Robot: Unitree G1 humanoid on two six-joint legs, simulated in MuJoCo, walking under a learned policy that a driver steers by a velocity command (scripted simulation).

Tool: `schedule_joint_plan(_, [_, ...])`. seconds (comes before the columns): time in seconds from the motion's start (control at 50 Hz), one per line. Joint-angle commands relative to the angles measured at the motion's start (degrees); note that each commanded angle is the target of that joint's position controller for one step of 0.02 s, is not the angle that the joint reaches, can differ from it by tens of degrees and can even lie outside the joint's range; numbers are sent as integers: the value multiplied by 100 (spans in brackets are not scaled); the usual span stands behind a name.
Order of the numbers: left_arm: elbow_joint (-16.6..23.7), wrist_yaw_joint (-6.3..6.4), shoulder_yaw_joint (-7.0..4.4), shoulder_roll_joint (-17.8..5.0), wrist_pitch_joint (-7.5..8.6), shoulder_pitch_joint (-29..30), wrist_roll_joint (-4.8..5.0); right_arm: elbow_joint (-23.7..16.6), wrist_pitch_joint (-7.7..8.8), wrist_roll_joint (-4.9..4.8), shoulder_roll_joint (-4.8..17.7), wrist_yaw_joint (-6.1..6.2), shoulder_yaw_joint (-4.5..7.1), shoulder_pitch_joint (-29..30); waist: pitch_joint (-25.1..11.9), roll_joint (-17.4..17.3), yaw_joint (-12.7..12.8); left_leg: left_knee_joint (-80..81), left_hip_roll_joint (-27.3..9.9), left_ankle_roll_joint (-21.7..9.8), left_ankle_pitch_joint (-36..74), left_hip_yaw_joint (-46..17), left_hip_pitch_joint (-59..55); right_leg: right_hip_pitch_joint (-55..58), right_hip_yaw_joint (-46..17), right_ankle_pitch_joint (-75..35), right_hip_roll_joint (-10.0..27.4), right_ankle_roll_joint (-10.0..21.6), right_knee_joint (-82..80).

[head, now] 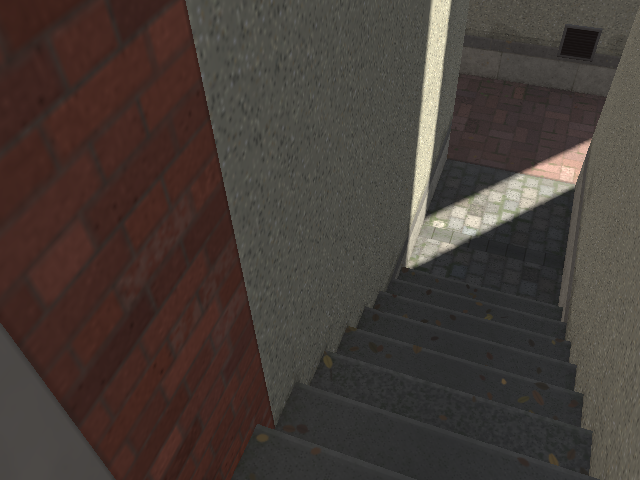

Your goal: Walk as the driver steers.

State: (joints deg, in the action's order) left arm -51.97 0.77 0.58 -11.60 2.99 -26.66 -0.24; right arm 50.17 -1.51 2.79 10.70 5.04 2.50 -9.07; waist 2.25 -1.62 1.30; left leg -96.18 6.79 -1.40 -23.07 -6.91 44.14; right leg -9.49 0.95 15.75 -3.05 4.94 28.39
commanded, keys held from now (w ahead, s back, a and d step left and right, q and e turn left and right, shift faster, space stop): no key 0.30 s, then e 0.56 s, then w+e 0.14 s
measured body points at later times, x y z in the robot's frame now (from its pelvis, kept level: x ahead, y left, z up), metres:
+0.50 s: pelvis +0.03 +0.01 +0.00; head +0.04 +0.02 +0.45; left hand +0.13 +0.28 -0.13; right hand +0.05 -0.26 -0.13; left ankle +0.08 +0.14 -0.74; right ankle -0.01 -0.08 -0.71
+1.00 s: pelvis +0.02 -0.04 -0.02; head +0.04 -0.06 +0.43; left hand +0.14 +0.17 -0.14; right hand +0.09 -0.31 -0.13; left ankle +0.09 +0.08 -0.64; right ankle +0.00 -0.11 -0.74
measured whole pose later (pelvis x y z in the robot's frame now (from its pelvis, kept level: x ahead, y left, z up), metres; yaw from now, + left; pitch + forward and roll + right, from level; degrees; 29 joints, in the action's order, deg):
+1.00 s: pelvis +0.02 -0.04 -0.02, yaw -19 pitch +7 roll +1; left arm -46.5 -2.1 -0.8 -11.4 5.4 -22.0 -3.5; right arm 38.7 0.6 3.3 11.6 3.3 -0.9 -13.6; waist -5.9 -0.1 2.2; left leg -73.5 -3.3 8.1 -21.3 2.1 46.1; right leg -26.3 -6.7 18.1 -8.4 6.4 37.8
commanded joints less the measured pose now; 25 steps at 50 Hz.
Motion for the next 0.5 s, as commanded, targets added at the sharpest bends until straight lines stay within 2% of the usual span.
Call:
schedule_joint_plan(0.02, [484,142,46,-565,224,406,87,-296,-187,-125,428,-109,65,245,251,-108,-358,2273,-437,516,1771,-278,-535,-1185,-1253,-3574,1983,1380,-686])
schedule_joint_plan(0.04, [429,151,139,-417,258,520,129,-245,-197,-68,225,-219,-13,296,183,72,-456,3797,-730,488,2388,6,-1240,-1171,-925,-3047,1602,946,-629])
schedule_joint_plan(0.06, [326,120,133,-486,274,513,181,-130,-236,-14,-16,-319,-123,267,9,464,-334,4703,-763,432,2578,437,-2056,-1218,-768,-2647,1337,640,-720])
schedule_joint_plan(0.08, [240,48,62,-725,283,412,196,-50,-295,-21,-55,-374,-154,115,-26,957,-216,4893,-570,389,2146,840,-2937,-1564,-758,-2489,1235,454,-833])
schedule_joint_plan(0.1, [143,7,-4,-843,266,305,105,-58,-310,-78,-31,-396,-123,6,83,1333,-156,5148,-491,339,1652,963,-3327,-1647,-829,-2594,1237,381,-819])
schedule_joint_plan(0.12, [69,-22,-1,-739,227,96,32,-48,-282,-207,31,-405,-121,55,364,1273,6,5694,-498,267,1386,1045,-3374,-1597,-971,-2445,1290,367,-878])
schedule_joint_plan(0.14, [21,-1,8,-639,182,5,-53,14,-210,-237,86,-389,-121,-81,544,1220,17,6332,-582,211,1151,955,-3494,-1475,-1024,-2160,1214,287,-892])
schedule_joint_plan(0.16, [-70,-9,21,-577,162,-62,-185,60,-128,-242,149,-344,-120,-301,723,1019,-67,6929,-761,165,1151,711,-3778,-1490,-1055,-1969,1091,208,-828])
schedule_joint_plan(0.18, [-96,-15,56,-415,192,-167,-214,165,-12,-119,299,-294,-114,-725,476,661,-101,7091,-1279,71,2097,126,-4489,-1581,-1005,-1636,927,137,-664])
schedule_joint_plan(0.2, [-147,-18,40,-327,173,-617,-126,202,91,-53,620,-262,-91,-957,216,166,129,6940,-2074,-198,4114,-582,-4881,-1650,-976,-657,726,-27,-647])
schedule_joint_plan(0.22, [-397,2,-36,-453,-20,-789,72,231,114,-146,442,-266,-127,-662,103,7,274,6969,-1915,-470,3515,-417,-3812,-594,-949,135,555,-134,-1164])
schedule_joint_plan(0.24, [-332,32,-49,-549,-126,-222,18,129,137,-199,341,-318,-130,-403,276,-60,107,7283,-1649,-249,2862,-279,-3469,-250,-872,179,440,-145,-1172])
schedule_joint_plan(0.26, [-222,43,-71,-546,-184,229,-71,148,133,-239,262,-352,-160,-398,124,-152,-20,7542,-1558,-67,2312,-264,-3451,42,-792,165,418,-112,-1139])
schedule_joint_plan(0.28, [-177,56,-57,-484,-252,390,-85,233,122,-251,298,-337,-160,-421,181,-316,39,7682,-1441,42,1924,-198,-3307,239,-836,54,442,-111,-1214])
schedule_joint_plan(0.32, [-241,54,-39,-423,-303,447,-86,261,114,-270,288,-297,-145,-443,338,-351,43,7902,-1326,181,1104,-91,-3247,307,-902,-101,509,-104,-1387])
schedule_joint_plan(0.34, [203,-220,-305,-669,-362,764,209,294,42,134,807,-842,90,-529,437,-993,-98,7947,-1145,107,-289,297,-2823,20,-295,674,-84,-449,-800])
schedule_joint_plan(0.36, [324,-298,-410,-928,-379,907,98,157,45,242,886,-970,190,-406,191,-614,-134,7960,-1303,-50,-731,131,-2897,-168,-279,687,-222,-475,-616])
schedule_joint_plan(0.38, [484,-220,-439,-737,-379,921,-28,86,91,253,937,-915,295,-522,64,-555,-190,7989,-1565,-360,-628,-72,-2954,-389,-296,587,-265,-443,-407])
schedule_joint_plan(0.4, [655,-48,-448,-583,-369,918,-96,102,167,229,1011,-765,397,-776,-126,-619,-279,7992,-1928,-758,-240,-340,-3151,-563,-323,528,-304,-398,-143])
schedule_joint_plan(0.42, [919,178,-452,-534,-341,1163,-123,69,268,239,1061,-528,488,-937,-412,-746,-449,7904,-2367,-1209,415,-817,-3598,-1021,-347,421,-262,-379,351])
schedule_joint_plan(0.44, [1206,388,-435,-440,-313,1530,-157,153,424,270,993,-271,511,-1284,-717,-965,-695,7861,-2908,-1625,953,-1493,-4044,-1605,-494,1094,-171,-514,1312])
schedule_joint_plan(0.46, [1270,514,-365,-342,-324,1575,-171,356,583,336,871,-83,477,-1782,-540,-786,-765,7970,-3275,-1843,1080,-1859,-4199,-2477,-666,1427,88,-635,1929])
schedule_joint_plan(0.48, [1246,521,-273,-233,-329,1497,-204,454,685,268,823,41,485,-1898,-385,-569,-742,7983,-3234,-1746,1268,-1620,-4069,-2823,-628,1529,311,-765,2081])
schedule_joint_plan(0.5, [1169,480,-196,-148,-334,1297,-210,368,700,138,788,98,493,-1598,-300,-538,-646,7955,-2921,-1520,1476,-1083,-3632,-2676,-381,1504,313,-796,1901])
